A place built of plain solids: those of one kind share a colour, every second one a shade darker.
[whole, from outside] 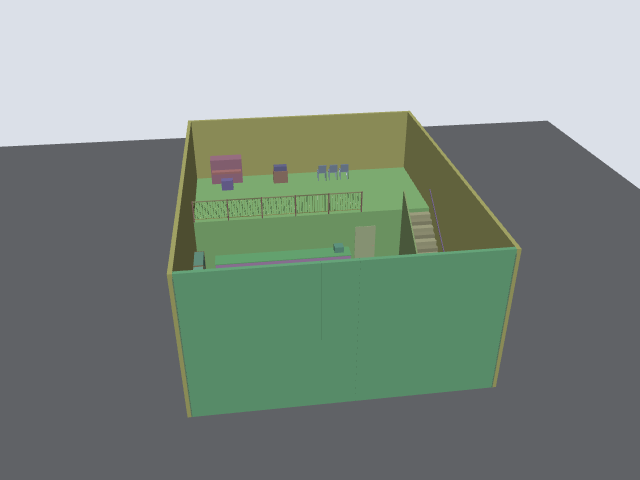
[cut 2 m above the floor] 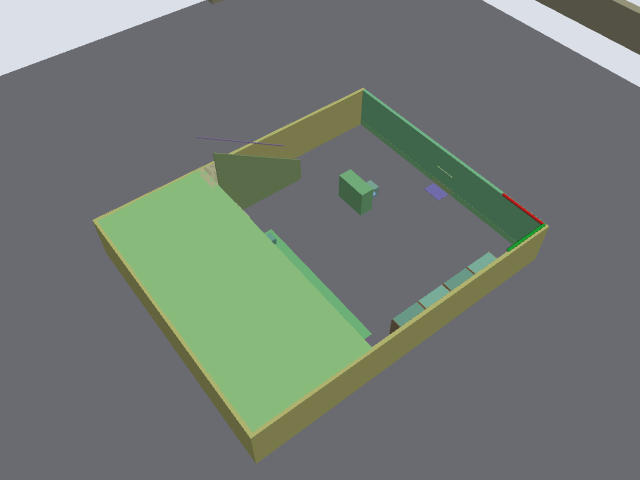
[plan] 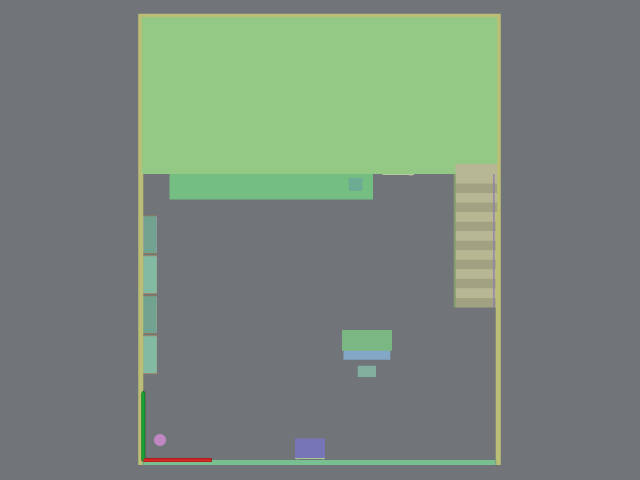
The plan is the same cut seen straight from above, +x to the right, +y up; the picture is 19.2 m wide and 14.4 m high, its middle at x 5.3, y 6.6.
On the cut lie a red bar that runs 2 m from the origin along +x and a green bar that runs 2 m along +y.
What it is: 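A music school's hall at street level behind a glazed front, one room two levels high, with a raised rear level reached by one straight flight, fitted out in the 1990s to 2020s; 10.6 x 13.2 m, 5.76 m high throughout; its front glazed onto the street; the raised level 2.79 m over the floor, over the rear 4.7 m, open to the hall behind a guard 1.0 m high along its edge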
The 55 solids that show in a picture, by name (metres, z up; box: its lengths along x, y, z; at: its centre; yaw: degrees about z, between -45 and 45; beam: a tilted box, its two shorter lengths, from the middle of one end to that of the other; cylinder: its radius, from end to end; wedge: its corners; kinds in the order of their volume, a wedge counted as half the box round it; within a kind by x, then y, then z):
{
 "upper_1": {"box": [10.67, 4.71, 2.84], "at": [5.29, 10.94, 1.37]},
 "street_hedge_1": {"box": [39.8, 0.6, 2.25], "at": [5.29, -16.3, 1.07]},
 "street_hedge_2": {"box": [0.6, 15.85, 2.25], "at": [24.89, -8.07, 1.07]},
 "wall_1": {"box": [0.15, 13.54, 5.81], "at": [-0.07, 6.62, 2.85]},
 "wall_2": {"box": [10.87, 0.15, 5.81], "at": [5.29, 13.31, 2.85]},
 "wall_3": {"box": [0.15, 13.54, 5.81], "at": [10.64, 6.62, 2.85]},
 "stair_step_1": {"box": [1.26, 0.57, 0.24], "at": [9.99, 4.86, 0.07]},
 "stair_step_2": {"box": [1.26, 0.57, 0.42], "at": [9.99, 5.15, 0.16]},
 "stair_step_3": {"box": [1.26, 0.57, 0.61], "at": [9.99, 5.43, 0.25]},
 "stair_step_4": {"box": [1.26, 0.57, 0.79], "at": [9.99, 5.72, 0.35]},
 "stair_step_5": {"box": [1.26, 0.57, 0.98], "at": [9.99, 6.01, 0.44]},
 "stair_step_6": {"box": [1.26, 0.57, 1.17], "at": [9.99, 6.29, 0.53]},
 "stair_step_7": {"box": [1.26, 0.57, 1.35], "at": [9.99, 6.58, 0.63]},
 "stair_step_8": {"box": [1.26, 0.57, 1.54], "at": [9.99, 6.86, 0.72]},
 "stair_step_9": {"box": [1.26, 0.57, 1.72], "at": [9.99, 7.15, 0.81]},
 "stair_step_10": {"box": [1.26, 0.57, 1.91], "at": [9.99, 7.44, 0.91]},
 "stair_step_11": {"box": [1.26, 0.57, 2.1], "at": [9.99, 7.72, 1.0]},
 "stair_step_12": {"box": [1.26, 0.57, 2.28], "at": [9.99, 8.01, 1.09]},
 "stair_step_13": {"box": [1.26, 0.57, 2.47], "at": [9.99, 8.29, 1.18]},
 "stair_step_14": {"box": [1.26, 0.59, 2.65], "at": [9.99, 8.59, 1.28]},
 "window_wall_1": {"box": [4.4, 0.15, 5.81], "at": [2.2, -0.07, 2.85]},
 "window_wall_2": {"box": [1.2, 0.15, 5.81], "at": [5.0, -0.07, 2.85]},
 "window_wall_3": {"box": [4.97, 0.15, 5.81], "at": [8.09, -0.07, 2.85]},
 "counter_1": {"box": [6.07, 0.7, 1.05], "at": [3.83, 8.22, 0.47]},
 "shelves_body_1": {"box": [0.4, 1.16, 2.1], "at": [0.2, 3.16, 1.0]},
 "shelves_body_2": {"box": [0.4, 1.16, 2.1], "at": [0.2, 4.36, 1.0]},
 "shelves_body_3": {"box": [0.4, 1.16, 2.1], "at": [0.2, 5.56, 1.0]},
 "shelves_body_4": {"box": [0.4, 1.16, 2.1], "at": [0.2, 6.76, 1.0]},
 "piano_1": {"box": [1.5, 0.62, 1.29], "at": [6.71, 3.59, 0.59]},
 "upper_piano_1": {"box": [1.5, 0.62, 1.29], "at": [1.5, 12.77, 3.38]},
 "stair_guard_1": {"wedge": [[9.31, 4.58, -0.02], [9.31, 4.58, 1.14], [9.31, 8.59, -0.02], [9.31, 8.59, 3.75], [9.37, 4.58, -0.02], [9.37, 4.58, 1.14], [9.37, 8.59, -0.02], [9.37, 8.59, 3.75]]},
 "stair_wall_rail_1": {"wedge": [[10.49, 4.58, 1.09], [10.49, 4.58, 1.14], [10.49, 8.58, 3.7], [10.49, 8.58, 3.74], [10.54, 4.58, 1.09], [10.54, 4.58, 1.14], [10.54, 8.58, 3.7], [10.54, 8.58, 3.74]]},
 "counter_top_1": {"box": [6.11, 0.78, 0.04], "at": [3.83, 8.2, 1.02]},
 "stallriser_1": {"box": [4.4, 0.05, 0.35], "at": [2.2, -0.02, 0.12]},
 "stallriser_2": {"box": [4.97, 0.05, 0.35], "at": [8.09, -0.02, 0.12]},
 "upper_amp_1": {"box": [0.7, 0.36, 0.67], "at": [4.1, 12.33, 3.08]},
 "stool_1": {"box": [0.55, 0.34, 0.54], "at": [6.71, 2.66, 0.22]},
 "upper_stool_1": {"box": [0.55, 0.34, 0.54], "at": [1.5, 11.84, 3.01]},
 "front_corner_1": {"box": [0.04, 0.17, 5.66], "at": [0.0, -0.07, 2.78]},
 "front_corner_2": {"box": [0.04, 0.17, 5.66], "at": [10.57, -0.07, 2.78]},
 "service_door_1": {"box": [0.95, 0.03, 2.1], "at": [7.64, 8.56, 1.0]},
 "till_1": {"box": [0.42, 0.4, 0.28], "at": [6.37, 8.27, 1.18]},
 "upper_head_1": {"box": [0.62, 0.3, 0.24], "at": [4.1, 12.33, 3.53]},
 "keys_1": {"box": [1.4, 0.28, 0.11], "at": [6.71, 3.15, 0.68]},
 "upper_keys_1": {"box": [1.4, 0.28, 0.11], "at": [1.5, 12.33, 3.46]},
 "plant_pot_1": {"cylinder": 0.18, "from": [0.5, 0.6, 0.0], "to": [0.5, 0.6, 0.38]},
 "door_mat_1": {"box": [0.9, 0.6, 0.07], "at": [5.0, 0.35, -0.02]},
 "side_chair_1": {"box": [0.38, 0.08, 0.38], "at": [6.15, 12.09, 3.44]},
 "side_chair_2": {"box": [0.38, 0.08, 0.38], "at": [6.7, 12.09, 3.44]},
 "side_chair_3": {"box": [0.38, 0.08, 0.38], "at": [7.25, 12.09, 3.44]},
 "shelves_cheek_1": {"box": [0.41, 0.032, 2.1], "at": [0.21, 7.33, 1.0]},
 "street_door_kick_1": {"box": [1.2, 0.05, 0.35], "at": [5.0, -0.02, 0.12]},
 "upper_guard_rail_1": {"box": [1.48, 0.044, 0.044], "at": [0.77, 8.61, 3.77]},
 "upper_guard_rail_2": {"box": [1.48, 0.044, 0.044], "at": [2.25, 8.61, 3.77]},
 "upper_guard_rail_3": {"box": [1.48, 0.044, 0.044], "at": [3.73, 8.61, 3.77]}
}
